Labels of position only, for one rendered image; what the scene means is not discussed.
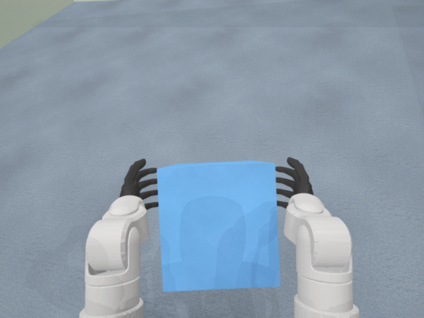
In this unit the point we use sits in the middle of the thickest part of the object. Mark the robot right hand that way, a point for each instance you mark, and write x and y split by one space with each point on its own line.
300 184

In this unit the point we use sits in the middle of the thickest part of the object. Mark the left robot forearm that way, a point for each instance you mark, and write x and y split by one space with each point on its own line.
112 261

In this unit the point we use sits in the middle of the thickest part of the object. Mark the robot left hand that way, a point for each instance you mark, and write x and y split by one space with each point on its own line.
132 186

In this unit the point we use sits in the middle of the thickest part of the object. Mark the right robot forearm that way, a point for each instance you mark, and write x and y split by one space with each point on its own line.
323 260

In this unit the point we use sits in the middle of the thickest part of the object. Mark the carton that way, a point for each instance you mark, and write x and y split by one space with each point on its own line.
218 225

